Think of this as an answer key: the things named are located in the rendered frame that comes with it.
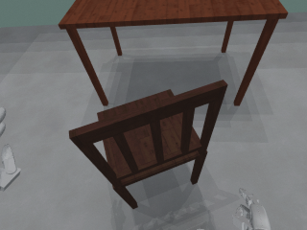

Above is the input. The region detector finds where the left robot hand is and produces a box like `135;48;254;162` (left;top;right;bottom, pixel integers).
0;107;21;192

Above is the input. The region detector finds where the table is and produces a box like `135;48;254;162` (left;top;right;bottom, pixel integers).
59;0;288;106

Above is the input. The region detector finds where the right robot hand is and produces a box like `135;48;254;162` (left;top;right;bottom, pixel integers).
232;188;271;230

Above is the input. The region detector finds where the chair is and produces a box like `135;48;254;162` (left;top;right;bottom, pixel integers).
68;80;228;209

